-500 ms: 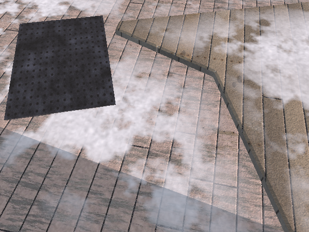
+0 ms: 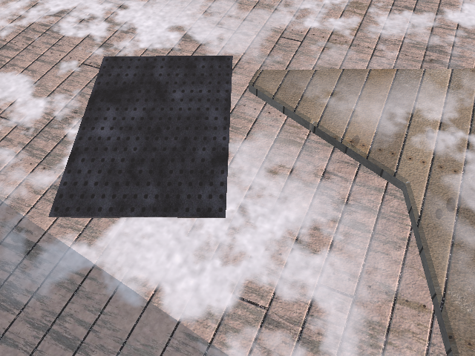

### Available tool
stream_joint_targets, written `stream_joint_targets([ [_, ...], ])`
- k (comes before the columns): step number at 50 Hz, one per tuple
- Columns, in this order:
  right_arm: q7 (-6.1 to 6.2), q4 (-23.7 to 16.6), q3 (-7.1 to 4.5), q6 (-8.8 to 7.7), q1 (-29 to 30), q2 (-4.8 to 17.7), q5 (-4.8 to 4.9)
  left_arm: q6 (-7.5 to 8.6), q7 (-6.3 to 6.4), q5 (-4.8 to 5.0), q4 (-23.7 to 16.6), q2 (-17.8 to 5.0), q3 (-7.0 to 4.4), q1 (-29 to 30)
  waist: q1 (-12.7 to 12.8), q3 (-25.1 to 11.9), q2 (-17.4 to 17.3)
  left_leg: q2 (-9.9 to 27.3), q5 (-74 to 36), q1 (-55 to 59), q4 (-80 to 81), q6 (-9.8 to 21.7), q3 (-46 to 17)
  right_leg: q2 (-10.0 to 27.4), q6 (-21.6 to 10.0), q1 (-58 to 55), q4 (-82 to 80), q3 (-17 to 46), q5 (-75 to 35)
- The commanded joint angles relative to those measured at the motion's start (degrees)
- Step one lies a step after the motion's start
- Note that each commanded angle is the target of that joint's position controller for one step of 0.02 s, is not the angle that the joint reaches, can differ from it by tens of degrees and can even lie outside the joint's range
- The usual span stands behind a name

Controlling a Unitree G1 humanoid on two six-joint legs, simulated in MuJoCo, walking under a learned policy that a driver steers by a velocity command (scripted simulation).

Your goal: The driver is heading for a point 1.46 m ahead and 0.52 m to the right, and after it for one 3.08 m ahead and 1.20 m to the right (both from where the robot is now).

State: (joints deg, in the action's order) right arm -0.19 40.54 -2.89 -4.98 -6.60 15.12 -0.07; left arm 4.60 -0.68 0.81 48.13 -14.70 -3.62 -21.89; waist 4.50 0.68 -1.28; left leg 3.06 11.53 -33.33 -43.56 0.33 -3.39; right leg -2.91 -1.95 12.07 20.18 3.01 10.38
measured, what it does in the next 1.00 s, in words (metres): walks ahead, turning right: left foot, then right foot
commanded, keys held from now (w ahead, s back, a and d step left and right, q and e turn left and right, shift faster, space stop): w+e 0.36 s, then e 0.44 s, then no key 0.20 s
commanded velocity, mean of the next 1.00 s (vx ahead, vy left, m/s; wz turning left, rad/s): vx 0.29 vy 0.00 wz -0.47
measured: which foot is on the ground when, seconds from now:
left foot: up 0.00-0.14, down 0.16-0.60, up 0.62-1.00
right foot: down 0.00-0.16, up 0.18-0.58, down 0.60-1.00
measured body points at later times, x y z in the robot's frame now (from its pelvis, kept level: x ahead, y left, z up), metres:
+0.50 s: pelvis +0.23 +0.01 -0.01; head +0.27 +0.00 +0.44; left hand +0.50 +0.20 -0.09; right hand +0.18 -0.28 -0.13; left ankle +0.18 +0.15 -0.75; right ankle +0.35 -0.17 -0.70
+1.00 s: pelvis +0.35 -0.04 -0.02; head +0.38 -0.06 +0.43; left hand +0.64 +0.11 -0.10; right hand +0.34 -0.35 -0.12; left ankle +0.47 +0.07 -0.72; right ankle +0.38 -0.16 -0.75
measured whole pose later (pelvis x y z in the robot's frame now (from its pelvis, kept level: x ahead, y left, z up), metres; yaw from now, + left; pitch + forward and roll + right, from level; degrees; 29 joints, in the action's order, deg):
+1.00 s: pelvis +0.35 -0.04 -0.02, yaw -31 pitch +3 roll +0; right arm 1.5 42.0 -2.4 0.4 -8.4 16.6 -0.4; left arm -1.4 0.5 -0.7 34.1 -17.3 -3.6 -9.4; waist 1.0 1.2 -0.1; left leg 1.5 17.9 -27.9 -44.3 -3.2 -4.1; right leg -6.9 -2.7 24.5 30.0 6.6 7.5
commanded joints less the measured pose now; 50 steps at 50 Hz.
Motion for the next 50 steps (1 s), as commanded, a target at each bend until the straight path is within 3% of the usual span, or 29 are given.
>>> stream_joint_targets([
  [1, -0.44, -4.2, -0.28, -0.97, 3.4, 2.8, 0.62, 0.5, 0.56, 0.67, -5.0, -10.6, -2.59, 3.1, -1.9, -2.0, 7.5, -2.6, -8.3, 7.9, 8.4, -1.2, 1.4, 12.3, -10.6, 3.5, -8.0, 12.2, -5.2],
  [4, -0.69, -5.4, -0.97, -1.62, 5.6, 4.6, 1.08, -0.29, 0.77, 0.9, -4.8, -10.4, -2.61, 0.8, -2.1, -1.6, 7.7, -3.4, -7.9, 12.1, 14.1, -0.6, 0.6, 13.0, -9.0, 2.2, -5.0, 15.6, 0.0],
  [6, -0.54, -4.5, -1.87, -1.97, 2.1, 5.9, 1.0, -0.79, 1.03, 0.75, -5.1, -9.3, -2.28, 0.8, -4.7, -2.6, 7.6, -3.2, -6.9, 20.1, 17.7, 0.7, 1.1, 11.1, -6.9, 3.7, -0.7, 16.3, 2.9],
  [7, -0.14, -3.6, -2.59, -2.11, -2.7, 7.2, 0.63, -0.77, 1.12, 0.48, -5.7, -7.5, -1.72, 1.6, -7.3, -4.4, 7.2, -0.7, -5.4, 27.5, 18.4, 2.1, -0.5, 8.7, -5.1, 7.2, 4.9, 15.1, 3.3],
  [8, 0.54, -2.5, -3.63, -2.11, -12.0, 10.9, -0.33, -0.44, 1.08, -0.21, -7.3, -3.5, -0.43, 3.1, -11.5, -10.4, 0.3, 9.6, -1.4, 40.0, 19.3, 5.7, -10.2, 4.4, -2.2, 15.0, 21.6, 9.5, 8.8],
  [9, 0.5, -1.3, -4.71, -1.01, -16.1, 15.6, -0.92, 0.57, 1.28, 0.87, -9.8, -1.3, 0.33, -1.8, -9.4, -14.3, -16.0, 21.7, 9.8, 50.3, 24.7, 13.6, -31.8, -0.2, -0.2, 31.4, 37.7, 2.3, 23.9],
  [10, 0.26, -0.7, -4.23, -0.91, -16.1, 12.4, -0.1, 0.69, 1.44, 1.77, -9.2, -6.6, -0.71, -1.6, -9.9, -11.2, -13.5, 22.0, 20.3, 47.8, 27.0, 15.1, -37.8, 3.7, 0.4, 38.0, 47.2, 3.7, 22.9],
  [11, 0.29, -1.0, -3.2, -0.95, -14.3, 8.8, 0.33, 0.28, 1.33, 1.59, -9.3, -8.8, -1.42, 1.8, -10.1, -6.0, -8.8, 19.5, 19.6, 43.6, 27.4, 13.3, -30.6, 5.4, 0.5, 39.8, 50.7, 4.1, 17.8],
  [12, 0.15, -1.2, -2.48, -0.94, -11.0, 6.9, 0.12, -0.23, 1.27, 1.12, -9.2, -8.3, -1.53, 3.1, -8.7, -3.4, -5.9, 16.5, 13.5, 38.5, 28.5, 11.6, -23.7, 6.7, 0.9, 38.2, 50.9, 3.4, 13.5],
  [14, -0.11, -1.1, -1.75, -0.95, -6.2, 4.5, -0.66, -1.18, 0.88, 0.55, -9.9, -6.8, -1.68, 4.8, -6.0, 0.3, -5.2, 12.9, 2.8, 30.3, 31.6, 10.1, -14.0, 9.2, 1.2, 34.8, 48.3, 3.6, 8.2],
  [15, -0.11, -0.8, -1.99, -1.13, -5.4, 5.0, -0.72, -1.6, 0.58, 0.8, -10.7, -5.8, -1.47, 5.0, -5.0, 0.6, -6.8, 12.9, -1.1, 27.8, 32.8, 10.3, -11.1, 9.9, 1.7, 33.2, 47.2, 3.2, 6.6],
  [18, 0.15, 0.7, -2.76, -1.65, -6.1, 6.5, -0.65, -2.21, 0.18, 0.38, -12.3, -4.6, -1.09, 7.4, -4.8, 0.4, -3.4, 12.2, -10.9, 27.0, 34.3, 11.0, -3.4, 10.3, 3.2, 32.8, 42.8, 2.6, 1.4],
  [23, 1.49, 2.2, -3.41, -0.2, -5.5, 9.8, -0.11, -1.94, -1.59, -0.38, -15.0, -2.9, -0.14, 14.5, -6.4, 0.9, -2.9, 9.4, -28.9, 24.8, 30.2, 8.0, 9.4, 7.4, 2.8, 23.0, 23.0, -3.6, -11.7],
  [27, 1.9, 2.7, -4.32, 1.01, -6.0, 12.7, 1.77, -2.59, -3.13, -0.38, -17.3, -6.2, -1.52, 15.7, -5.5, -1.6, -4.4, 11.8, -35.8, 31.0, 22.7, 5.8, 10.6, 4.9, -0.4, 18.0, 16.1, -5.6, -6.3],
  [28, 2.09, 2.5, -4.6, 1.37, -5.8, 13.3, 2.21, -2.71, -3.2, -0.59, -17.0, -7.8, -2.32, 13.2, -4.0, -3.2, -4.6, 11.5, -40.1, 31.9, 17.7, 5.0, 11.1, 3.1, -1.7, 14.2, 14.2, -6.8, -4.6],
  [29, 2.22, 2.3, -4.48, 1.72, -5.5, 12.8, 2.48, -2.7, -2.93, -0.69, -15.5, -9.9, -3.6, 7.2, -0.6, -6.0, -3.0, 9.8, -40.5, 30.8, 8.9, 3.5, 12.6, 0.8, -3.3, 6.3, 9.9, -7.7, -7.8],
  [30, 2.06, 2.2, -3.81, 1.52, -8.0, 10.9, 1.71, -2.88, -1.76, -0.8, -14.6, -13.3, -5.06, 1.9, 1.7, -9.4, 1.6, 6.4, -30.7, 23.8, -4.2, 0.6, 13.9, 1.4, -5.6, -5.3, 7.4, -4.8, -19.8],
  [31, 1.31, 0.5, -1.54, 1.29, -13.1, 3.5, -2.67, -3.37, -0.27, -0.84, -15.5, -18.9, -5.49, 2.2, -3.7, -14.0, 18.3, -0.1, 22.6, 5.1, -24.7, -3.0, 13.6, 16.3, -11.9, -21.1, 14.0, 14.0, -51.0],
  [32, 0.49, -0.3, -0.93, 0.7, -16.7, 6.5, -1.33, -2.84, -0.89, -1.63, -18.9, -19.5, -4.81, 3.9, -3.4, -27.7, 18.4, -6.2, 32.4, -5.0, -39.6, -4.4, 1.2, 27.0, -24.3, -30.6, 7.7, 37.9, -41.9],
  [33, 0.2, -0.4, -2.16, 0.78, -10.1, 11.4, 0.58, -2.84, -1.38, -1.53, -19.4, -15.4, -4.01, 4.6, 0.3, -26.1, 7.9, -3.2, 25.3, -6.9, -40.2, -3.5, -3.1, 23.1, -21.1, -27.0, 4.2, 32.4, -32.6],
  [34, 0.53, -1.6, -1.93, 1.23, -6.6, 11.0, 0.96, -2.77, -1.3, -0.67, -18.8, -13.5, -3.37, 7.4, -1.0, -18.8, 5.5, -1.7, 19.9, -8.8, -36.4, -2.9, -2.1, 20.0, -17.9, -20.4, 3.5, 26.2, -25.9],
  [35, 1.33, -0.9, -1.74, 1.97, -6.0, 10.0, 0.16, -3.06, -0.89, -0.11, -18.8, -11.9, -2.91, 9.4, -2.6, -13.7, 1.5, 0.1, 16.8, -7.9, -32.4, -3.2, -2.0, 17.3, -15.3, -12.8, 2.5, 22.7, -21.7],
  [36, 1.87, -1.2, -1.91, 2.8, -5.8, 10.4, -0.27, -3.41, -0.44, -0.25, -19.0, -11.4, -2.66, 11.4, -4.3, -10.8, 2.5, 0.8, 14.9, -4.8, -28.9, -3.2, -2.3, 16.1, -14.6, -5.5, 1.1, 20.9, -20.3],
  [37, 1.93, -1.1, -2.05, 3.54, -6.4, 10.5, -0.31, -3.67, -0.21, -1.1, -19.3, -11.6, -2.64, 12.7, -5.8, -9.6, 3.8, 0.7, 13.9, -0.9, -26.4, -3.1, -2.1, 14.8, -14.0, 0.1, -0.2, 19.8, -19.3],
  [39, 2.26, -0.5, -1.69, 4.03, -7.4, 8.8, -0.68, -3.63, 0.23, -1.77, -19.4, -12.1, -2.94, 13.9, -6.8, -9.5, 5.0, -0.6, 12.8, 2.6, -20.5, -3.5, -0.9, 13.1, -13.7, 4.6, -0.7, 17.4, -21.8],
  [41, 2.57, -0.4, -1.27, 4.28, -6.7, 7.6, -0.86, -3.87, 0.97, -1.44, -19.0, -12.6, -3.15, 13.6, -6.5, -10.7, 5.1, -1.3, 10.8, 3.2, -15.7, -4.2, -1.0, 12.7, -13.4, 5.0, -0.3, 16.8, -20.8],
  [44, 2.4, -0.5, -0.91, 4.98, -5.1, 6.9, -0.52, -4.71, 1.74, -1.17, -19.0, -11.7, -2.79, 14.4, -5.6, -10.8, 6.5, -1.2, 6.0, 5.8, -10.3, -4.6, -0.9, 11.4, -11.7, 7.4, -0.9, 16.2, -8.3],
  [47, 2.05, -1.7, -0.83, 5.07, -2.8, 6.6, -0.34, -5.24, 1.59, -1.53, -18.4, -10.7, -2.35, 14.0, -4.3, -8.5, 8.9, -1.5, 5.5, 8.5, -4.8, -4.1, -0.3, 10.6, -10.7, 9.3, -1.7, 17.4, 3.0],
  [50, 1.32, -2.4, -0.89, 4.26, -2.8, 6.2, -0.3, -5.56, 1.12, -1.59, -17.7, -9.5, -1.64, 13.3, -4.0, -7.3, 9.7, -2.0, 5.6, 12.9, 4.5, -2.6, 0.9, 10.9, -9.7, 8.1, 0.5, 19.2, 5.1],
])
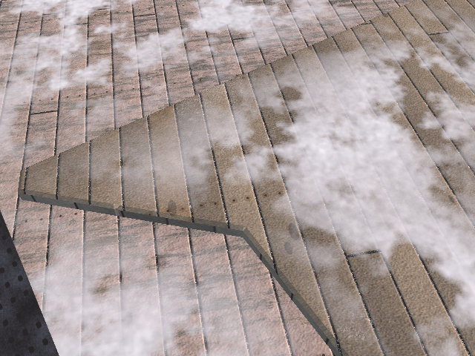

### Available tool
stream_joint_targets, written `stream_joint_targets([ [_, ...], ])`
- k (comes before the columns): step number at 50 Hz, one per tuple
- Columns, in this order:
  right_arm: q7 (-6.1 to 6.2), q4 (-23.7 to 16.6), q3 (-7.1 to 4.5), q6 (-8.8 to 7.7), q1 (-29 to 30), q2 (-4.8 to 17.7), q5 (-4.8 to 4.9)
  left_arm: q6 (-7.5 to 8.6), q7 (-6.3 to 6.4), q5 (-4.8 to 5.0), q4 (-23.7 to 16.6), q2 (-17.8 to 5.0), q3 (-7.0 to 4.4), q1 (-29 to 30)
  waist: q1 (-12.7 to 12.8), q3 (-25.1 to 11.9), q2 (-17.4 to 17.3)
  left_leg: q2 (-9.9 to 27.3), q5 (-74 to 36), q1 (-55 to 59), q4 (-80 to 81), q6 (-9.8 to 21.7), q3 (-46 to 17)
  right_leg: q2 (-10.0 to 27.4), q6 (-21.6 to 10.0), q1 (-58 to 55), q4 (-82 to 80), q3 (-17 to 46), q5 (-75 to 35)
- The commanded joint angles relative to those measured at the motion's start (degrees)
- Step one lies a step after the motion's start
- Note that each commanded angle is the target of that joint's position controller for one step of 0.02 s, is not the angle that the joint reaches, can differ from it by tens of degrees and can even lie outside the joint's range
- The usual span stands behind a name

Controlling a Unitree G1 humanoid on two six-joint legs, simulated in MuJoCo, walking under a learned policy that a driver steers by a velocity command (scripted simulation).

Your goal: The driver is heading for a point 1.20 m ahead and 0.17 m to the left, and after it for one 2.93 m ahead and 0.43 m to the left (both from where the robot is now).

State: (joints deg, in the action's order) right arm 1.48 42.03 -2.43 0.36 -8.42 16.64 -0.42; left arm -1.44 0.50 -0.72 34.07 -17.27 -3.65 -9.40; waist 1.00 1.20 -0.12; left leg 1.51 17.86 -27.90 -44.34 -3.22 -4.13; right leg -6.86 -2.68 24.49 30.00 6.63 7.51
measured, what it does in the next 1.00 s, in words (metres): walks ahead: left foot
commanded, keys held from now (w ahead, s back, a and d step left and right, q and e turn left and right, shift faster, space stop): no key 0.46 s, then w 0.54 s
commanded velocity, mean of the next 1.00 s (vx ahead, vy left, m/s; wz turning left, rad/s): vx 0.17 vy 0.00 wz -0.06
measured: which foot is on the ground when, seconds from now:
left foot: up 0.00-0.02, down 0.04-0.72, up 0.74-1.00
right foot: down 0.00-1.00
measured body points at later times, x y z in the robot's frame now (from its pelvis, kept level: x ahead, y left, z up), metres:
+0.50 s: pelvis +0.04 +0.03 +0.00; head +0.05 +0.03 +0.45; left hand +0.19 +0.28 -0.10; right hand +0.17 -0.22 -0.10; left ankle +0.04 +0.15 -0.73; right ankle +0.07 -0.09 -0.73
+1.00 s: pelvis +0.19 +0.02 +0.01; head +0.22 +0.01 +0.46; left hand +0.20 +0.29 -0.11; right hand +0.41 -0.22 -0.07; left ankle +0.34 +0.16 -0.68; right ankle +0.08 -0.09 -0.73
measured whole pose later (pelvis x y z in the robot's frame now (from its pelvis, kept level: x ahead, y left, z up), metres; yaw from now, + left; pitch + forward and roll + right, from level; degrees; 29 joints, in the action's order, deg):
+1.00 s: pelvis +0.19 +0.02 +0.01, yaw -2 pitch +2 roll +0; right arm -2.6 37.7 -2.6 -4.7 -5.2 15.6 0.9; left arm 3.3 0.2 0.7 44.0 -14.0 -2.6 -26.0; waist 4.8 0.6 -2.0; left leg 3.5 6.1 -36.2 -41.7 -0.2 0.1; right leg -1.2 -0.8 0.0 15.3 1.2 17.6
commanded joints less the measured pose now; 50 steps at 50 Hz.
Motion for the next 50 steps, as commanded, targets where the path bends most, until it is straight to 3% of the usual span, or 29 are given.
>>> stream_joint_targets([
  [1, -0.73, -3.6, -1.3, -1.42, -2.3, 3.9, -0.08, 0.33, -0.11, 0.14, -3.4, -6.0, -1.16, 1.0, -1.6, -7.6, 8.5, -0.9, -4.4, 11.8, 12.0, 2.0, 2.7, 13.9, -7.6, -3.6, -8.0, 15.1, 8.6],
  [2, -1.02, -3.7, -1.37, -1.66, -2.6, 4.2, -0.71, 0.42, -0.16, 0.14, -2.4, -4.5, -0.6, -1.2, -1.7, -7.1, 7.2, 0.3, -7.9, 15.9, 17.8, 3.3, 1.9, 12.0, -5.0, -2.4, -6.5, 13.9, 10.5],
  [3, -0.95, -4.6, -1.93, -1.82, -3.2, 7.7, -1.94, 0.77, -0.17, -0.36, -2.0, -2.7, -0.06, -3.5, -0.4, -7.0, 0.7, 8.6, -12.4, 19.2, 21.5, 6.4, -6.2, 8.0, -1.4, 0.7, 0.0, 9.9, 15.5],
  [4, -0.83, -3.9, -2.41, -1.51, -0.5, 9.9, -2.42, 1.26, -0.43, 0.01, -2.5, -2.3, -0.17, -6.1, 3.8, -5.4, -11.9, 14.7, -14.4, 15.6, 23.8, 12.4, -13.6, 2.1, 1.5, 1.7, 4.1, 0.5, 18.3],
  [5, -0.84, -4.9, -1.69, -1.6, 1.6, 6.6, -2.42, 1.7, -0.27, -0.38, -2.9, -5.2, -0.78, -2.6, 1.4, -4.8, -12.4, 15.9, -9.5, 10.3, 26.6, 14.6, -16.4, 4.5, 3.0, -2.2, 6.5, -0.2, 16.9],
  [6, -0.8, -5.3, -1.27, -1.77, 3.3, 5.3, -1.94, 1.64, -0.26, -0.13, -2.7, -5.9, -1.31, -0.7, 1.4, -4.0, -10.2, 13.2, -5.5, 9.3, 26.1, 12.7, -13.7, 5.1, 3.3, -4.8, 6.2, -0.6, 13.3],
  [8, -0.79, -5.0, -1.26, -2.03, 3.0, 5.6, -0.66, 0.84, -0.31, -0.86, -2.2, -3.3, -0.77, 0.4, 0.7, -3.1, -9.5, 9.0, -1.2, 8.7, 24.7, 9.0, -9.0, 5.5, 3.7, -8.7, 2.1, -1.3, 6.9],
  [9, -0.77, -4.7, -0.98, -2.14, 2.2, 5.0, -0.7, 0.63, -0.53, -0.91, -2.0, -2.1, -0.46, 0.1, 0.9, -2.7, -9.4, 7.9, -1.2, 8.4, 24.0, 7.8, -7.5, 6.3, 3.6, -10.6, 0.2, -0.9, 4.4],
  [11, -0.92, -4.2, -0.62, -2.12, -0.8, 4.0, -1.07, 0.49, -0.69, -0.71, -1.6, -2.2, -0.42, -0.3, 0.0, -2.3, -6.8, 5.3, 3.0, 7.4, 23.4, 5.9, -4.8, 6.8, 2.4, -12.2, -1.1, 0.2, 3.8],
  [13, -0.98, -4.9, -0.55, -1.89, -0.8, 3.9, -0.94, 0.83, -0.79, -0.39, -1.1, -3.0, -0.64, -0.8, -0.7, -0.1, -3.6, 3.5, 5.3, 8.4, 21.9, 5.2, -2.5, 7.4, 1.0, -8.7, -2.2, 1.3, 6.2],
  [15, -0.88, -5.1, -0.6, -1.92, -1.4, 3.8, -0.75, 1.36, -0.71, -0.54, -0.8, -2.8, -0.69, -0.1, -1.3, -0.3, -0.5, 2.7, 2.1, 10.7, 19.6, 5.2, -1.2, 7.8, 1.1, -6.9, -3.3, 2.1, 6.7],
  [20, -1.03, -5.6, -0.54, -2.05, -1.9, 2.6, -0.53, 2.13, -0.47, -0.37, -0.2, -1.7, -0.51, -0.5, -1.6, -3.4, 1.8, 1.9, -4.8, 13.2, 17.0, 5.4, 0.0, 8.3, 1.6, -8.7, -2.3, 2.5, 0.9],
  [23, -1.33, -5.7, -0.53, -2.08, -1.7, 2.1, -0.46, 2.04, -0.24, -0.27, -0.2, -1.5, -0.54, -0.7, -1.4, -3.7, 1.6, 1.6, -6.1, 13.2, 16.7, 5.2, 0.3, 8.5, 1.4, -9.6, -1.8, 2.7, -0.7],
  [24, -1.38, -5.5, -0.46, -2.01, -2.3, 1.7, -0.54, 1.9, -0.13, -0.31, 0.1, -1.1, -0.42, -1.5, -1.4, -4.8, 1.3, 1.2, -1.6, 13.3, 17.3, 5.3, 0.6, 8.0, 1.3, -10.3, -1.9, 2.2, 3.8],
  [26, -1.27, -5.5, -1.02, -1.66, -2.9, 3.0, -0.01, 1.74, 0.09, 0.15, 0.0, -1.8, -0.75, -2.1, -1.3, -2.3, -0.7, 1.0, 12.3, 11.4, 18.8, 7.1, -0.4, 5.8, 0.6, -7.1, -0.2, -0.1, 19.4],
  [28, -0.91, -5.6, -1.45, -1.82, -4.5, 4.2, 0.61, 2.71, 0.09, 0.81, -0.4, -1.6, -0.76, -2.2, -1.8, 2.2, -3.3, 3.9, 22.5, 10.5, 22.5, 10.0, -5.6, 4.9, 0.2, -1.2, 2.8, -2.2, 24.9],
  [30, -0.77, -4.7, -2.11, -2.49, -7.4, 6.2, 1.04, 4.52, -0.39, 1.62, -0.9, 0.0, -0.47, -1.5, -2.3, 3.8, -8.0, 11.1, 27.6, 13.4, 28.2, 14.2, -16.1, 4.6, 0.5, 3.2, 10.0, -6.2, 18.4],
  [32, -0.83, -4.4, -2.43, -2.87, -7.4, 7.1, 1.46, 5.97, -0.87, 2.11, -1.2, -0.1, -0.51, -0.3, -2.2, 6.3, -8.3, 14.5, 24.0, 12.8, 29.5, 16.1, -20.1, 6.2, -0.6, 3.4, 10.1, -6.8, 15.7],
  [34, -1.38, -5.1, -2.09, -2.92, -4.3, 6.0, 1.65, 6.78, -1.47, 1.91, 0.5, 0.2, -0.8, -4.9, 0.7, 4.5, -8.2, 10.9, 16.1, 7.9, 26.1, 13.4, -13.5, 6.1, -2.2, -8.1, 3.1, -7.0, 13.7],
  [35, -1.51, -6.1, -1.5, -3.11, -1.7, 4.0, 1.73, 6.99, -1.63, 1.7, 1.9, -1.5, -1.53, -9.2, 2.9, 3.2, -5.9, 6.8, 10.3, 4.4, 20.7, 10.7, -7.7, 7.4, -3.2, -14.4, -0.4, -3.4, 12.8],
  [36, -1.41, -8.1, -0.79, -3.96, 0.3, 1.4, 1.7, 7.24, -1.65, 1.52, 2.8, -5.5, -2.75, -13.3, 3.6, 2.0, 4.2, -0.8, 2.9, -1.9, 6.7, 6.4, 1.8, 13.1, -6.7, -20.6, -6.7, 9.2, 16.6],
  [37, -1.1, -9.6, -1.1, -5.15, 1.0, 2.5, 1.79, 7.25, -2.14, 1.37, 3.4, -9.6, -4.01, -18.8, 5.7, -0.6, 16.6, -4.5, 5.4, -12.2, -9.4, 3.6, 4.7, 22.8, -13.9, -29.9, -14.4, 28.5, 14.2],
  [38, -1.1, -9.8, -1.93, -5.84, 1.7, 5.2, 2.37, 7.47, -2.08, 0.99, 3.9, -7.8, -3.32, -20.8, 6.0, -0.3, 14.3, -3.5, 15.1, -21.6, -20.8, 3.9, 0.2, 27.0, -16.9, -34.5, -15.6, 34.6, 9.1],
  [39, -1.34, -9.2, -2.14, -6.17, 0.3, 5.3, 2.85, 7.6, -1.85, 0.89, 3.8, -6.4, -2.73, -19.8, 4.4, -0.1, 8.8, -1.2, 13.0, -25.4, -26.2, 5.2, -1.1, 26.6, -15.9, -36.3, -13.8, 30.6, 6.7],
  [41, -1.95, -8.5, -1.6, -6.14, 0.9, 3.2, 1.63, 7.02, -1.39, 0.62, 3.5, -4.3, -1.74, -16.7, 2.9, 0.1, 1.6, 2.2, 4.1, -26.7, -25.1, 6.4, -0.3, 23.6, -12.7, -34.2, -14.8, 20.8, 1.7],
  [42, -2.44, -8.4, -1.57, -6.05, 1.2, 2.8, 1.39, 6.63, -1.15, 0.57, 3.7, -3.8, -1.35, -15.3, 1.9, 0.6, 3.8, 3.5, 1.4, -23.7, -22.1, 6.0, 0.1, 22.7, -11.8, -30.6, -16.0, 17.3, -2.1],
  [45, -3.72, -8.1, -0.67, -5.67, 3.9, 0.7, 1.13, 5.6, -0.41, 1.1, 4.8, -3.3, -0.82, -13.8, 1.9, 2.0, 4.0, 3.2, -4.8, -17.5, -9.8, 3.5, 3.9, 18.3, -9.7, -24.5, -19.6, 7.2, -5.5],
  [47, -4.17, -8.8, 0.16, -5.95, 7.3, -0.7, 1.07, 5.46, 0.08, 1.4, 5.6, -5.5, -1.24, -13.8, 2.8, 2.5, 4.6, 2.0, -11.2, -11.9, 0.5, 2.6, 5.3, 16.8, -8.6, -20.9, -20.4, 2.9, -7.0],
  [50, -4.47, -9.6, -0.21, -6.12, 10.1, 1.3, 1.67, 5.58, 0.17, 1.93, 7.2, -8.2, -1.92, -15.5, 3.3, 2.8, 6.3, 0.4, -17.1, -4.5, 8.6, 2.8, 5.6, 18.4, -8.0, -18.5, -21.4, 2.0, -5.7],
])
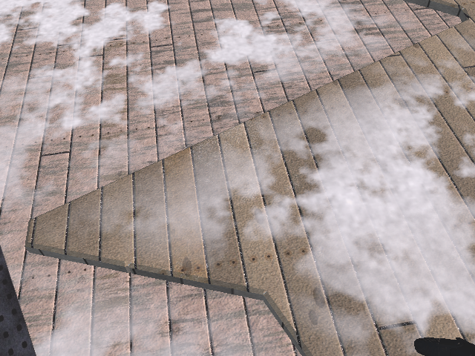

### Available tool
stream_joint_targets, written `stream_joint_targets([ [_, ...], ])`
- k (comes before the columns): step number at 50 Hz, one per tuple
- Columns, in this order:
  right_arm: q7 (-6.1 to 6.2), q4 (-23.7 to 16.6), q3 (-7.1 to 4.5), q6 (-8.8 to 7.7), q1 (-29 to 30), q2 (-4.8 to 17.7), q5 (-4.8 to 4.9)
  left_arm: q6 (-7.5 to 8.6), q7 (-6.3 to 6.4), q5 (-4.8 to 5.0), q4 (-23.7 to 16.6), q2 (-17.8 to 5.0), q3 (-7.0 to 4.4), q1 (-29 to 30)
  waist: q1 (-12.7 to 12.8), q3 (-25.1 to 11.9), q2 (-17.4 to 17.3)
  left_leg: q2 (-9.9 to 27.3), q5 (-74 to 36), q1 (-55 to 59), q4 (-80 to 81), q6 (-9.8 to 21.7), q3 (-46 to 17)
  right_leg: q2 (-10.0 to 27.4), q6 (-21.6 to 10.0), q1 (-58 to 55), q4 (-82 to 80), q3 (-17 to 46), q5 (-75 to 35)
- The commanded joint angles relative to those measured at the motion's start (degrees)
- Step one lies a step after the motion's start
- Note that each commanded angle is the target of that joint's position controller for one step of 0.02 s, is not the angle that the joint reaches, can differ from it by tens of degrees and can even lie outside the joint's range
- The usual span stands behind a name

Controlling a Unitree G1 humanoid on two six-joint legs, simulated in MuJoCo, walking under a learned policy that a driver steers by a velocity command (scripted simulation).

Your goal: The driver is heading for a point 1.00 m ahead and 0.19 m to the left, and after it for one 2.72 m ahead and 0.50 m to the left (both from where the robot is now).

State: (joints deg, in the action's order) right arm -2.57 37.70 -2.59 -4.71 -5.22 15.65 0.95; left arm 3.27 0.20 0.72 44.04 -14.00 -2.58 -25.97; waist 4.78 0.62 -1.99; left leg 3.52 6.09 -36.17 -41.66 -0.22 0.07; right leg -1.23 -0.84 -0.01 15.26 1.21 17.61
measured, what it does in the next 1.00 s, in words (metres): climbs: left foot, then right foot 0.05 m higher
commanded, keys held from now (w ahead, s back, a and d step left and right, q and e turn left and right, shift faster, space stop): w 1.00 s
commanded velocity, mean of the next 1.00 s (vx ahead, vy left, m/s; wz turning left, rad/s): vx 0.49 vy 0.00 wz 0.00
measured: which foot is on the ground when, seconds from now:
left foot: up 0.00-0.12, down 0.14-0.68, up 0.70-1.00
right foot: down 0.00-0.14, up 0.16-0.60, down 0.62-1.00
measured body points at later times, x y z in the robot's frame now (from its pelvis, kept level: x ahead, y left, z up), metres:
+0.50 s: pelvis +0.27 +0.06 +0.01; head +0.28 +0.06 +0.46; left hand +0.46 +0.31 -0.09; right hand +0.28 -0.22 -0.12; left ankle +0.21 +0.14 -0.74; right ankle +0.43 -0.12 -0.66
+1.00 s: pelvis +0.54 +0.05 +0.05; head +0.55 +0.06 +0.50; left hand +0.55 +0.32 -0.08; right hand +0.72 -0.20 -0.04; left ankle +0.68 +0.21 -0.64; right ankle +0.51 -0.10 -0.69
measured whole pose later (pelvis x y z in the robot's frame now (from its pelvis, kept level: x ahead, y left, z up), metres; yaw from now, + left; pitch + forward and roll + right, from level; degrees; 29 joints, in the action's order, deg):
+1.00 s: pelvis +0.54 +0.05 +0.05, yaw +1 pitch +2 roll -3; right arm -0.9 42.6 -1.6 -2.7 -7.9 15.4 0.5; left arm 4.6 0.8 1.0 47.9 -14.9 -3.6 -22.2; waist 2.8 -1.3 -1.7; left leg 7.5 3.4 -39.1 -46.9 -0.4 -2.6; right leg 0.1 -0.5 7.8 18.2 -4.9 12.2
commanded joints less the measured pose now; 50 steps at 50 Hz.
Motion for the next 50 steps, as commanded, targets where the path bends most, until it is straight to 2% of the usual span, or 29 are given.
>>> stream_joint_targets([
  [1, -0.44, -5.5, -0.34, -1.06, 7.3, 3.2, 0.51, 0.95, 0.42, 0.81, -2.3, -11.7, -3.07, 1.2, -0.8, 3.9, 8.3, -1.5, -5.9, 4.4, 7.3, 0.6, 0.7, 13.8, -9.5, 5.2, -6.5, 7.6, -16.2],
  [4, -0.19, -5.4, -1.57, -1.11, 4.6, 6.0, 0.27, 0.72, 0.4, 0.84, -1.4, -12.5, -3.46, 2.5, -3.9, 2.3, 8.4, -2.9, -3.6, 9.6, 10.5, 3.7, 1.2, 14.8, -7.5, 1.2, -0.9, 6.2, -29.4],
  [6, 0.85, -1.9, -3.51, -0.62, -8.6, 9.0, -0.08, 0.31, 0.68, 0.23, -1.4, -11.5, -3.06, 2.7, -10.7, -6.6, 7.3, -5.0, -2.8, 28.3, 10.8, 6.7, 3.3, 10.8, -4.7, 4.8, 16.1, 2.1, -43.1],
  [7, 1.61, -0.4, -4.42, -0.24, -18.8, 12.8, -0.6, 0.2, 0.89, -1.27, -2.8, -8.1, -1.7, 2.0, -14.0, -15.0, -0.2, 6.0, -1.9, 45.3, 9.5, 10.1, -9.6, 7.3, -2.5, 16.8, 35.1, 0.1, -25.7],
  [8, 0.94, 0.8, -4.75, -0.39, -20.7, 17.4, -1.47, 1.19, 0.56, -0.06, -3.4, -1.0, 0.33, -6.9, -8.5, -23.2, -18.4, 18.5, 16.2, 59.4, 20.5, 19.4, -40.5, -3.0, 0.7, 35.4, 55.2, 2.7, 14.7],
  [9, 0.92, 0.5, -3.55, -0.42, -19.2, 11.3, -0.55, 2.06, 0.2, 1.29, -2.1, -7.7, -1.04, -2.8, -10.9, -19.2, -11.4, 17.5, 28.1, 55.9, 26.7, 18.2, -45.5, -0.2, 0.3, 42.6, 61.8, 7.6, 14.1],
  [10, 1.16, 0.4, -2.75, -0.5, -15.1, 9.2, -0.18, 2.47, -0.08, 2.15, -4.0, -10.6, -1.82, 4.5, -10.6, -9.8, -6.7, 16.0, 25.9, 47.9, 27.0, 15.5, -36.1, 2.9, -0.5, 45.9, 61.7, 5.4, 8.5],
  [11, 1.15, 0.2, -2.35, -0.49, -11.5, 8.4, -0.62, 2.68, 0.22, 1.36, -4.8, -10.0, -1.53, 7.9, -8.8, -5.9, -1.0, 13.9, 18.1, 39.5, 27.4, 14.3, -29.4, 5.7, -0.7, 43.5, 58.9, 4.0, 3.1],
  [12, 0.9, 0.1, -2.0, -0.59, -9.1, 7.2, -1.29, 2.59, 0.43, 0.11, -4.8, -9.3, -1.62, 9.2, -7.0, -3.4, 0.0, 11.3, 11.8, 33.0, 28.5, 13.7, -24.4, 7.4, -0.7, 41.0, 55.5, 3.8, -0.1],
  [13, 0.84, 0.1, -1.68, -0.91, -7.8, 6.2, -1.93, 2.12, 0.34, -0.03, -4.5, -8.7, -1.68, 7.8, -5.0, -3.2, -2.1, 9.8, 8.2, 28.9, 30.0, 13.5, -21.1, 8.9, -0.7, 37.4, 53.9, 4.4, -2.3],
  [17, 0.94, 2.3, -1.85, -2.15, -8.3, 6.7, -1.04, 0.34, 0.62, -0.5, -4.1, -6.4, -1.21, 7.9, -3.3, -1.0, -1.6, 8.3, 1.3, 23.4, 34.5, 15.1, -13.5, 9.6, 1.0, 37.1, 48.5, 3.1, -6.9],
  [18, 1.1, 3.0, -1.86, -2.15, -9.5, 6.7, -0.88, 0.33, 0.65, -0.89, -4.8, -6.3, -1.17, 10.3, -3.9, 0.2, -0.4, 7.9, -1.6, 23.9, 34.8, 15.0, -11.9, 9.9, 1.5, 39.1, 45.9, 3.0, -9.1],
  [22, 1.77, 4.9, -1.73, -0.88, -12.6, 7.5, -0.72, 0.45, 0.2, -0.65, -6.2, -5.3, -0.67, 16.6, -5.9, 1.9, -0.3, 8.0, -1.9, 28.0, 35.2, 13.8, -9.4, 9.9, 2.1, 44.4, 38.0, 2.4, -16.8],
  [25, 1.91, 6.2, -1.86, 0.37, -16.3, 9.0, -0.13, 1.25, -0.53, -0.54, -9.2, -2.9, 0.69, 25.0, -9.7, 3.3, 0.5, 9.0, -2.9, 31.8, 35.7, 13.0, -8.4, 7.9, 1.3, 45.5, 30.7, -1.3, -13.9],
  [27, 1.93, 7.4, -1.68, 0.93, -18.8, 9.2, -0.04, 1.87, -1.36, -0.26, -10.6, -3.0, 0.78, 28.4, -10.8, 3.9, 0.1, 9.2, -6.3, 34.7, 34.6, 12.7, -7.3, 6.8, 0.8, 45.1, 27.1, -2.7, -14.0],
  [29, 1.81, 8.1, -1.4, 1.47, -20.2, 9.4, -0.45, 2.41, -2.24, -0.2, -11.6, -3.5, 0.64, 28.6, -10.1, 2.0, -3.1, 10.3, -14.4, 36.4, 32.5, 12.9, -7.0, 4.1, -0.4, 41.3, 28.1, -6.2, -8.7],
  [31, 2.02, 7.7, -0.97, 1.98, -18.1, 9.2, -0.19, 2.74, -2.66, -0.12, -11.1, -4.7, -0.06, 23.6, -5.6, -1.6, -5.4, 8.8, -33.1, 35.7, 25.3, 11.2, -3.8, 0.8, -3.3, 31.2, 25.4, -9.0, -5.9],
  [32, 2.53, 7.5, -0.55, 1.97, -17.7, 8.6, -0.06, 2.64, -2.41, -0.24, -9.2, -6.4, -1.17, 16.5, -1.7, -6.2, -5.9, 6.9, -45.2, 33.6, 17.5, 9.4, -1.7, -1.0, -5.1, 19.8, 23.1, -9.1, -7.4],
  [33, 3.01, 5.7, 0.13, 1.53, -17.9, 6.7, 0.09, 2.55, -2.03, -0.9, -7.0, -10.2, -2.69, 7.8, 1.4, -13.6, -1.6, 3.5, -47.3, 19.7, 3.6, 5.5, 1.2, 4.8, -9.5, 1.2, 25.5, 1.6, -7.1],
  [34, 3.26, 5.1, 0.69, 0.61, -18.2, 6.0, -0.14, 1.59, -1.19, -1.22, -5.1, -14.8, -4.65, -3.2, 6.0, -22.8, 8.0, -2.8, -25.2, 6.8, -17.4, 2.0, 2.7, 15.1, -15.6, -14.0, 16.9, 21.6, 6.2],
  [35, 2.53, 3.5, 0.81, -0.58, -14.5, 4.6, -0.85, 1.54, -0.6, -0.95, -3.9, -14.1, -3.78, -4.8, 5.2, -23.1, 17.4, -7.1, 20.0, -4.3, -27.9, 2.6, -5.5, 21.8, -17.6, -17.8, 4.5, 40.1, 8.8],
  [36, 1.54, 3.1, -0.13, -1.28, -12.2, 7.4, 0.47, 1.67, -0.23, -1.14, -4.5, -11.9, -2.83, 0.3, 3.1, -15.8, 12.3, -4.1, 20.7, -9.6, -35.2, 3.4, -8.2, 22.3, -16.4, -11.2, 3.5, 37.8, 12.7],
  [37, 1.22, 2.1, -0.15, -1.28, -9.2, 7.2, 0.88, 1.66, -0.03, -0.98, -5.2, -9.6, -2.29, 4.7, 1.4, -10.0, 7.5, -1.1, 16.6, -10.9, -33.1, 4.3, -6.4, 20.7, -15.2, -3.0, 2.8, 31.3, 13.0],
  [38, 1.24, 1.7, -0.17, -0.87, -8.4, 6.2, 0.52, 1.86, -0.21, -0.83, -4.8, -8.0, -1.81, 7.3, -1.2, -5.7, 4.9, 1.3, 13.8, -7.9, -29.3, 4.4, -5.3, 18.8, -13.8, 5.0, 0.6, 25.6, 8.5],
  [39, 1.51, 2.3, -0.45, -0.12, -9.8, 5.4, 0.24, 2.2, -0.43, -0.9, -4.7, -6.1, -1.33, 10.0, -3.9, -3.5, 5.6, 2.8, 12.5, -3.6, -26.4, 4.0, -5.3, 16.8, -12.6, 11.5, -1.3, 21.1, 4.8],
  [41, 1.77, 4.1, -0.21, 1.44, -13.3, 3.2, 0.21, 2.8, -0.67, -0.74, -4.4, -5.1, -1.27, 13.1, -7.0, -1.9, 8.0, 3.2, 10.4, 1.9, -23.8, 2.5, -4.5, 14.6, -12.6, 18.7, -4.8, 13.7, 0.7],
  [43, 2.33, 4.5, -0.1, 2.13, -12.3, 2.7, -0.41, 3.23, -0.34, -0.56, -3.1, -6.6, -1.86, 12.4, -7.5, -0.7, 7.4, 3.6, 5.4, 1.5, -22.3, 1.2, -3.5, 14.3, -13.2, 19.9, -6.8, 9.2, -2.7],
  [46, 2.28, 3.2, 0.15, 1.97, -6.8, 2.6, -0.75, 3.08, 0.63, -0.04, -1.4, -8.0, -2.39, 9.8, -6.5, 0.4, 5.2, 5.3, -2.0, -4.1, -16.3, 0.1, -4.0, 14.7, -12.7, 15.4, -7.6, 6.5, -3.9],
  [50, 1.01, 2.0, 0.95, 1.53, 0.0, 1.6, -0.19, 1.87, 1.05, 0.9, -0.5, -11.4, -3.57, 8.6, -3.7, 0.7, 6.6, 3.1, -4.7, 5.7, 2.9, -1.1, -0.8, 13.5, -9.4, 15.4, -7.6, 0.7, -3.8],
])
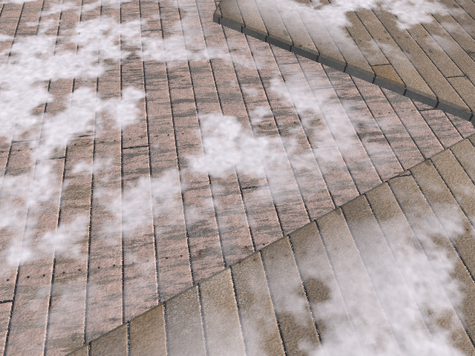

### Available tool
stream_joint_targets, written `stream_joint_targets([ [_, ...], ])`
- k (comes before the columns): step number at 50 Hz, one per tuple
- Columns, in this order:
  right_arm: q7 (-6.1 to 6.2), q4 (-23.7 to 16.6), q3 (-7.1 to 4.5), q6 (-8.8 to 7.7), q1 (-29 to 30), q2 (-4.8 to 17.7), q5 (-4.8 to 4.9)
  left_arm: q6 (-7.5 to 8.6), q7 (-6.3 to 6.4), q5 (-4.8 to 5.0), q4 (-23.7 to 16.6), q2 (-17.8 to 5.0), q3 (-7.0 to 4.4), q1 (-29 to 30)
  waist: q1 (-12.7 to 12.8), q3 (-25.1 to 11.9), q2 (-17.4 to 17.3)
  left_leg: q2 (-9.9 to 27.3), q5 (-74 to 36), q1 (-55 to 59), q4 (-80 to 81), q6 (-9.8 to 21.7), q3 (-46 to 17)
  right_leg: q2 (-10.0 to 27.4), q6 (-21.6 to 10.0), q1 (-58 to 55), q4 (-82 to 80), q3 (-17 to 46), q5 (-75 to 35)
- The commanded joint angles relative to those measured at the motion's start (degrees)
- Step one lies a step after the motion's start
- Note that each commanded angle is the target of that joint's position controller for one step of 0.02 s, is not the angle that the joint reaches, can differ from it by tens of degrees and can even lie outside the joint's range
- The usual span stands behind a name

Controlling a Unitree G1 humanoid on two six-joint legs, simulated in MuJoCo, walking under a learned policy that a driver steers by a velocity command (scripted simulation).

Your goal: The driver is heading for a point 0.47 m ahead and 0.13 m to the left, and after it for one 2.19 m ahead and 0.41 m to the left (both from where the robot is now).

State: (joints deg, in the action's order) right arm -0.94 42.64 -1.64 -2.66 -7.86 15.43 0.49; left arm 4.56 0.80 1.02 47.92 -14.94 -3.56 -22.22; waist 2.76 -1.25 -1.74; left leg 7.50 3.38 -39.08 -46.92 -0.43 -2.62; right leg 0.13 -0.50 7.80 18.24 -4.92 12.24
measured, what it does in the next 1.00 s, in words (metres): walks ahead: left foot, then right foot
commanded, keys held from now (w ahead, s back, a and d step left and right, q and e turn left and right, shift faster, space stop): w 0.16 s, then no key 0.84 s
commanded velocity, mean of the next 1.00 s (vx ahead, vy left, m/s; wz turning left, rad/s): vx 0.20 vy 0.00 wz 0.00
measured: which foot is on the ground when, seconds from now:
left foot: up 0.00-0.10, down 0.12-1.00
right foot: down 0.00-0.14, up 0.16-0.58, down 0.60-1.00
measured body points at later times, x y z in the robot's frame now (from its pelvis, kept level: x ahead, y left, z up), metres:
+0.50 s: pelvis +0.21 +0.09 +0.00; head +0.24 +0.10 +0.45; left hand +0.38 +0.33 -0.12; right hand +0.25 -0.17 -0.12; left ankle +0.19 +0.16 -0.74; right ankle +0.33 -0.07 -0.71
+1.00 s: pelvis +0.27 +0.06 -0.01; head +0.28 +0.06 +0.44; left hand +0.40 +0.31 -0.14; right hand +0.30 -0.20 -0.16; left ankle +0.19 +0.16 -0.74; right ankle +0.33 -0.05 -0.74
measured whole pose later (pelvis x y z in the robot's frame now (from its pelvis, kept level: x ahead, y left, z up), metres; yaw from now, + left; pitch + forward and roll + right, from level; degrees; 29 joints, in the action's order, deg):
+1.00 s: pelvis +0.27 +0.06 -0.01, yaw +0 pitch -1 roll +0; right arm 1.8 59.2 -2.4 1.9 -12.5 13.3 -0.3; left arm 0.3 1.3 0.1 57.5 -12.3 -2.7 -3.8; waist -1.0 2.6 0.0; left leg -0.8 21.6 -4.0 -26.4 1.2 3.1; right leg -0.8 -1.3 18.6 29.4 -0.6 9.9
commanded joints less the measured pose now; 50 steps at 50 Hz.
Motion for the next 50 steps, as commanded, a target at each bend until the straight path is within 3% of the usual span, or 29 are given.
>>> stream_joint_targets([
  [1, -0.9, -2.9, -0.36, -0.5, 3.1, 2.8, 0.54, 0.4, 0.21, 0.68, -3.7, -11.1, -2.84, 3.5, -1.0, 3.0, 6.3, -1.8, -1.6, 9.7, 9.6, -0.8, 3.0, 13.1, -9.9, 6.5, -10.3, 7.1, 3.1],
  [4, -1.05, -1.5, -1.69, -0.74, -1.2, 5.7, 0.3, -0.37, -0.15, 0.88, -2.6, -10.7, -2.83, 4.5, -3.6, 3.4, 6.6, -2.3, 1.6, 14.8, 12.9, 1.6, 3.3, 15.4, -8.1, 3.9, -6.1, 7.6, 5.5],
  [5, -0.9, 0.3, -2.53, -0.71, -6.4, 6.6, 0.13, -0.88, -0.23, 0.46, -2.3, -9.6, -2.4, 5.0, -6.2, 1.9, 5.9, -3.7, 4.1, 20.4, 13.7, 2.5, 4.9, 13.8, -6.9, 4.2, -0.7, 6.2, 3.4],
  [6, -0.63, 3.5, -4.14, -0.85, -15.5, 9.1, 0.15, -1.32, -0.32, -0.36, -2.1, -6.5, -1.32, 4.5, -9.7, -2.2, 2.2, -3.9, 6.2, 30.2, 15.4, 3.6, 3.8, 9.7, -5.0, 6.2, 13.3, 2.8, -1.4],
  [7, -0.05, 4.2, -5.33, -0.76, -21.3, 15.5, -0.4, -1.37, -0.41, -2.31, -3.7, -1.9, 0.34, 3.2, -9.5, -5.5, -13.9, 7.0, 8.5, 38.2, 21.4, 5.7, -12.4, 4.4, -1.9, 15.9, 35.8, 0.2, 10.9],
  [8, -0.55, 3.5, -5.41, -0.9, -21.0, 18.0, -0.84, -0.38, -0.45, -0.64, -5.1, 0.2, 0.81, -2.7, -5.7, -10.6, -25.9, 13.7, 31.7, 48.9, 34.3, 13.2, -40.1, -2.9, -0.7, 33.0, 51.7, 6.2, 20.0],
  [9, -0.85, 1.6, -4.05, -1.82, -15.8, 12.5, -1.02, 0.57, -0.3, 0.7, -3.9, -4.7, -0.28, 0.1, -6.2, -6.6, -13.1, 14.1, 29.6, 43.9, 36.1, 13.1, -40.2, 0.2, -1.0, 36.3, 58.1, 12.2, 15.7],
  [10, -0.83, 1.3, -3.21, -2.35, -12.4, 9.5, -1.06, 0.99, -0.2, 1.04, -4.6, -6.3, -0.75, 4.0, -5.4, -3.7, -7.3, 12.6, 18.6, 39.2, 32.9, 11.8, -30.1, 2.6, -1.8, 36.5, 57.3, 12.0, 10.2],
  [11, -1.02, 1.3, -2.7, -2.65, -9.2, 7.8, -1.26, 0.85, 0.31, 0.1, -4.4, -5.6, -0.63, 6.0, -4.0, -2.6, -2.7, 9.4, 4.9, 35.0, 31.7, 10.3, -21.8, 4.8, -1.4, 33.2, 54.9, 10.6, 6.6],
  [13, -0.6, 1.9, -2.11, -2.97, -7.9, 5.2, -1.32, 0.11, 0.33, -0.67, -4.4, -5.7, -0.93, 5.7, -2.2, -3.2, -5.9, 6.9, -15.8, 32.7, 31.1, 10.1, -12.6, 6.6, -0.6, 28.6, 50.3, 10.2, 4.1],
  [14, -0.42, 2.4, -1.58, -3.26, -8.5, 3.5, -1.35, -0.44, 0.18, -0.57, -3.5, -5.6, -1.09, 4.8, -1.9, -3.8, -5.4, 5.5, -24.7, 32.9, 31.0, 10.3, -8.7, 6.1, -0.4, 26.6, 48.7, 9.2, 3.8],
  [15, 0.04, 3.4, -1.74, -3.44, -9.6, 3.5, -1.57, -1.19, 0.14, -0.44, -3.5, -4.2, -0.85, 5.2, -1.6, -5.1, -3.7, 5.8, -27.8, 34.2, 31.4, 9.0, -8.2, 6.1, -0.4, 26.2, 47.1, 9.0, 2.2],
  [17, 0.95, 4.0, -1.81, -3.47, -8.9, 4.5, -1.61, -1.91, 0.15, -0.94, -3.4, -2.9, -0.41, 6.6, -1.1, -3.9, -2.3, 5.6, -38.3, 33.3, 31.2, 10.8, -3.7, 5.7, 0.6, 25.4, 41.0, 8.9, 0.6],
  [21, 2.14, 5.2, -2.11, -1.72, -8.7, 6.0, -1.17, -2.36, 0.09, -1.01, -4.1, -1.1, 0.34, 13.5, -3.1, -2.6, -3.2, 3.2, -36.2, 33.1, 31.8, 9.5, 1.3, 4.7, 1.5, 21.4, 23.7, 6.5, -5.9],
  [23, 2.23, 6.5, -2.41, -1.11, -9.6, 6.8, -1.01, -2.69, 0.02, -0.98, -3.9, -1.8, 0.26, 14.9, -4.1, -2.8, -3.5, 3.7, -36.1, 33.9, 31.5, 9.8, 1.3, 4.1, 1.6, 19.0, 19.8, 5.9, -7.5],
  [26, 1.94, 7.9, -2.42, -0.24, -8.9, 6.2, -0.75, -2.77, 0.02, -1.1, -3.5, -2.7, 0.05, 16.1, -4.4, -1.9, -3.0, 4.6, -32.8, 35.7, 30.0, 11.4, 0.0, 3.6, 0.5, 17.4, 15.6, 6.0, -6.4],
  [28, 1.87, 8.4, -2.26, 0.4, -6.9, 5.5, -0.13, -2.47, -0.08, -1.46, -2.8, -3.1, -0.16, 15.5, -3.1, -1.5, -2.2, 3.9, -28.5, 35.8, 27.1, 10.7, -0.4, 3.0, -1.2, 13.5, 9.4, 5.2, -8.5],
  [29, 1.83, 9.0, -2.13, 0.62, -7.3, 5.1, 0.05, -2.17, -0.06, -1.86, -1.9, -3.9, -0.44, 14.0, -2.1, -1.8, -0.6, 2.0, -24.8, 34.6, 24.8, 8.8, 0.0, 3.0, -2.3, 8.5, 3.9, 5.6, -17.0],
  [30, 1.83, 9.0, -1.93, 0.4, -8.6, 4.4, -0.81, -1.98, 0.35, -2.31, -0.9, -7.0, -1.22, 11.8, -2.6, -4.2, 2.2, -1.2, -18.7, 32.1, 21.7, 6.5, 1.0, 5.9, -3.8, 1.2, 5.2, 8.8, -33.0],
  [31, 1.68, 10.0, -1.77, 0.06, -13.9, 3.0, -1.77, -2.19, 0.7, -2.37, -0.7, -8.9, -1.46, 12.8, -6.6, -7.0, 7.6, -5.0, -6.3, 26.6, 20.9, 3.7, 2.4, 9.4, -7.8, -6.2, 9.7, 12.1, -43.1],
  [32, 1.89, 11.1, -1.33, 0.4, -14.0, 1.9, -1.84, -2.76, 0.57, -1.98, -0.2, -4.5, -0.62, 13.0, -5.5, -8.2, 9.5, -6.0, 4.1, 25.8, 20.8, 1.6, 3.0, 10.8, -10.5, -6.9, 10.3, 14.2, -40.9],
  [33, 1.96, 10.9, -1.26, 1.1, -12.1, 2.2, -1.66, -3.24, 0.3, -1.36, 0.0, -2.3, -0.07, 14.8, -5.3, -6.3, 9.1, -6.1, 8.0, 24.8, 22.1, 0.9, 2.8, 10.1, -10.3, -5.1, 9.5, 14.8, -33.8],
  [36, 2.53, 11.5, -1.83, 3.5, -9.0, 4.6, -0.95, -3.22, -0.5, -1.16, 0.4, -3.6, -0.41, 18.4, -4.7, -2.4, 4.8, -6.2, 5.1, 27.4, 23.8, 1.9, 3.0, 6.3, -6.7, 1.4, 8.9, 12.0, -25.6],
  [38, 2.68, 11.8, -1.8, 4.25, -8.8, 4.4, -1.1, -2.63, -0.62, -1.11, 1.7, -4.0, -0.43, 18.5, -4.8, -3.1, 4.8, -5.6, 1.8, 29.8, 23.8, 2.4, 2.5, 5.5, -6.1, 1.7, 9.6, 10.8, -27.1],
  [41, 2.74, 12.9, -1.85, 4.39, -8.1, 4.2, -0.82, -2.55, -0.28, -1.02, 3.8, -4.0, -0.4, 18.3, -4.3, -3.7, 3.5, -5.3, -0.5, 30.8, 23.3, 2.4, 2.6, 5.0, -6.1, 0.5, 10.2, 10.3, -27.6],
  [50, 2.86, 16.3, -1.47, 4.17, -8.3, 2.8, -0.85, -4.01, 1.04, -0.87, 7.5, -4.1, -0.37, 20.4, -3.8, 0.0, 2.0, -5.3, 7.3, 27.7, 25.4, 2.4, 3.1, 3.7, -5.4, 0.8, 8.2, 9.8, -16.1],
])
Next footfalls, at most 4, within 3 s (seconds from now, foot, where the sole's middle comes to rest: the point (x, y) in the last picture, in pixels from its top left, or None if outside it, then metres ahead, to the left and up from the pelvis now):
0.12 left None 0.23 0.16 -0.78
0.60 right None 0.37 -0.05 -0.78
2.16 left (205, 272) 0.77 0.16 -0.78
2.70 right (281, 216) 1.05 -0.09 -0.83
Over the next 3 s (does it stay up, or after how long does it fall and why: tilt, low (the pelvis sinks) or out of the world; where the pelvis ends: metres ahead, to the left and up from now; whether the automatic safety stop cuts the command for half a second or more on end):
stays up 1.04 -0.02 -0.05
